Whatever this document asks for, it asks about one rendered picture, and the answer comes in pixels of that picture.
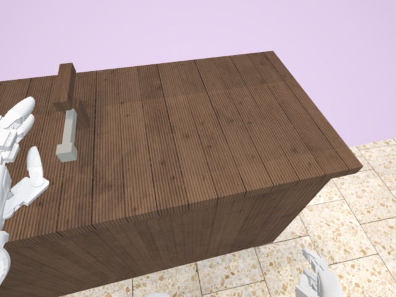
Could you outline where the counter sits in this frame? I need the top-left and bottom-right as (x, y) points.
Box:
(0, 51), (363, 297)

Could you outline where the robot left hand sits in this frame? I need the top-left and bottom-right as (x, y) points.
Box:
(0, 97), (49, 231)

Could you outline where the robot right hand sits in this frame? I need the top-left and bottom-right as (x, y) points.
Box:
(295, 247), (344, 297)

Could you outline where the tap lever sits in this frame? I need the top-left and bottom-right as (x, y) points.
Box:
(56, 108), (77, 162)

